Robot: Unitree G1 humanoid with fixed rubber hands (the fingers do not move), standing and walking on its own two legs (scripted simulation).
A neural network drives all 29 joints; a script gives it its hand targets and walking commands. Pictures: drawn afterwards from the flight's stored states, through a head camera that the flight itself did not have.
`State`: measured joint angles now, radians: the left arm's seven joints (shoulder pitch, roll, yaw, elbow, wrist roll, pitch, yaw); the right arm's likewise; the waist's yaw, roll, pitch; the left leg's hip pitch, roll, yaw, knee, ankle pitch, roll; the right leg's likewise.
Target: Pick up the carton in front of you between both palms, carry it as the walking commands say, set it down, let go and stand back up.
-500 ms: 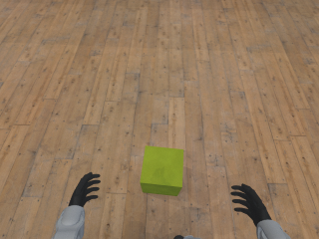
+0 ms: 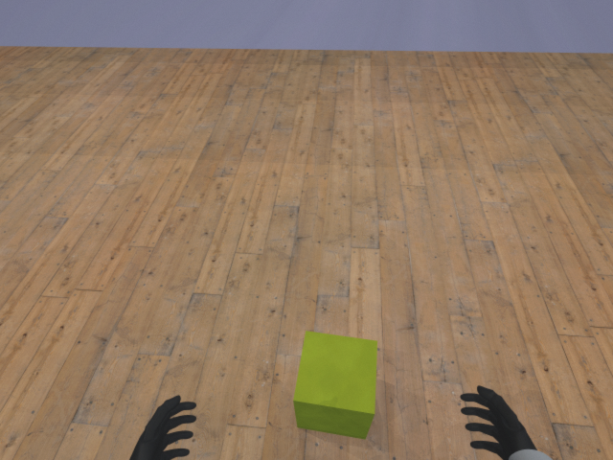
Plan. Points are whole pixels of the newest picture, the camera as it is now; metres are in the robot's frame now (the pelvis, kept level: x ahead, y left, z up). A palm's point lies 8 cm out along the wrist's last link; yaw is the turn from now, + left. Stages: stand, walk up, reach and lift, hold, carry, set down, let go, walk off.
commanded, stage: let go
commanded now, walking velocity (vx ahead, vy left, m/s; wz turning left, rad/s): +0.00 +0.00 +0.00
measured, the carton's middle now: (335, 385) +0.46 -0.04 -0.65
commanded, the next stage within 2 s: stand in 0.14 s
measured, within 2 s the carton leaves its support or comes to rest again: neither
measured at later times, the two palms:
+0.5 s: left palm out of the picture +0.13 +0.28 -0.08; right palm out of the picture +0.15 -0.30 -0.10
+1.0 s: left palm out of the picture +0.11 +0.28 -0.09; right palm out of the picture +0.14 -0.31 -0.10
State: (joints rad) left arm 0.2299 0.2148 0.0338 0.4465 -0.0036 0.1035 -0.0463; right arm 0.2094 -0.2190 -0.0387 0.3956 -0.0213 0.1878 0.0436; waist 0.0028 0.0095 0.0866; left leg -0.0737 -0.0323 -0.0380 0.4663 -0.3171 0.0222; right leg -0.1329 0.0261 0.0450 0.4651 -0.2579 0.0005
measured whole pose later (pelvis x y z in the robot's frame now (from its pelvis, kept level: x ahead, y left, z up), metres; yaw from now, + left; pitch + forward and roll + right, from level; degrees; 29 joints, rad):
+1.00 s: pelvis +0.01 -0.02 +0.00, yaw +2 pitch -1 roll +0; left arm 0.15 0.34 0.04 0.88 0.03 0.00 0.02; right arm 0.16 -0.36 -0.02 0.87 -0.03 -0.01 -0.03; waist 0.01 0.03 0.01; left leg -0.10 -0.02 -0.08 0.41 -0.29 -0.01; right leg -0.15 0.04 0.01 0.43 -0.26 -0.03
